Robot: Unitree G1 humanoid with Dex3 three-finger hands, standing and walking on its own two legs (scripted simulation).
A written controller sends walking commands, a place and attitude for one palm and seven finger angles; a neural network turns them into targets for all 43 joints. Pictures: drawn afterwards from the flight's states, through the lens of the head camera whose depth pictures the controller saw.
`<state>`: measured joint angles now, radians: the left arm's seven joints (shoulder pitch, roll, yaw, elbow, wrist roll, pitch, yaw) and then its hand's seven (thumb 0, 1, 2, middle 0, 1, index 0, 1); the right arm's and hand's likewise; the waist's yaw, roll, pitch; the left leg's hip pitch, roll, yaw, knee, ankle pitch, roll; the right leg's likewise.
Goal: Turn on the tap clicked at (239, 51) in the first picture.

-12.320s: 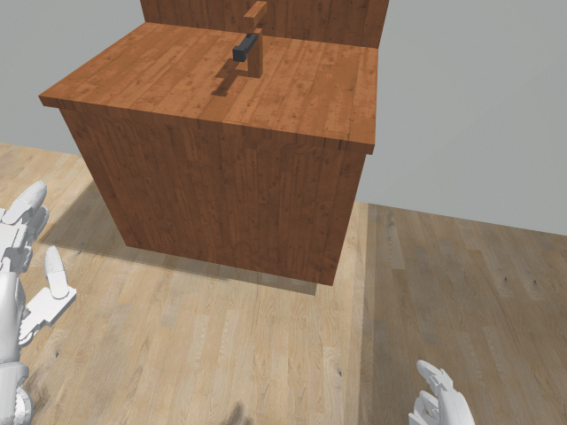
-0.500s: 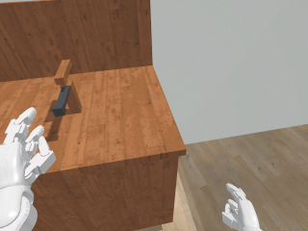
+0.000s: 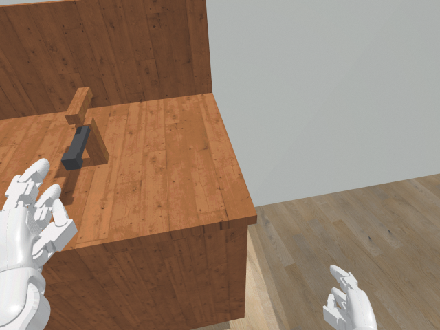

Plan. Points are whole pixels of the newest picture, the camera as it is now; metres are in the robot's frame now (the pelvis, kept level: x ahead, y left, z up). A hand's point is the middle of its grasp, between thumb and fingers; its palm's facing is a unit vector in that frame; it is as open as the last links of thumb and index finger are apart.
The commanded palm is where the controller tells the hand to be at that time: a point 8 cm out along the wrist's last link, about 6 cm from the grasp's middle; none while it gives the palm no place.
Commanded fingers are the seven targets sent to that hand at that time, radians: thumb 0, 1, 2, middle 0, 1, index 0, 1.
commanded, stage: reach beside the lever's end, fingers flat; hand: left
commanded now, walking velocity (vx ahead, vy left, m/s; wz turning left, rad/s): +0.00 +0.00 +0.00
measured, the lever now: (72, 160) +0.37 +0.37 +0.14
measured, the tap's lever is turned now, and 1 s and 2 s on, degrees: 0 0 0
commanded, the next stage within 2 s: none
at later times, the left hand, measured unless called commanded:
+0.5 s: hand (63, 207) +0.23 +0.28 +0.17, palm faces +0.53 -0.84 -0.12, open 7.5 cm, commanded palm +0.18 +0.32 +0.17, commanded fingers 0.00 0.90 0.90 -0.19 -0.27 -0.19 -0.27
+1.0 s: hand (65, 190) +0.27 +0.31 +0.16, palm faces +0.53 -0.84 -0.11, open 7.6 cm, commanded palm +0.23 +0.35 +0.16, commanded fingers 0.00 0.90 0.90 -0.17 -0.21 -0.17 -0.21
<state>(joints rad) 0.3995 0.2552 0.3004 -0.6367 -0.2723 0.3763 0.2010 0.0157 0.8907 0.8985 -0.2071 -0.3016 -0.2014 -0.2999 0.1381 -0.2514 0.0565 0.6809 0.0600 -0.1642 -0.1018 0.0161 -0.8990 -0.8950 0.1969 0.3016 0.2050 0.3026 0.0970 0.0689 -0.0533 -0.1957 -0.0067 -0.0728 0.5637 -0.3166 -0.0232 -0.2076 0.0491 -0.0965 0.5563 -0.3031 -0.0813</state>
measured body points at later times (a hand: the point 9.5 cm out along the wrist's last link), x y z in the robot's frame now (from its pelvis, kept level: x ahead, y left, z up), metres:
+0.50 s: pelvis +0.00 +0.02 +0.00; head -0.03 -0.01 +0.45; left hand +0.19 +0.32 +0.18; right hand +0.20 -0.20 -0.08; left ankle +0.00 +0.14 -0.73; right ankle +0.00 -0.06 -0.73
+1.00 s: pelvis +0.00 +0.03 +0.00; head -0.01 +0.01 +0.45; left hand +0.24 +0.35 +0.17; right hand +0.20 -0.20 -0.08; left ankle +0.00 +0.14 -0.73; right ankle +0.00 -0.06 -0.73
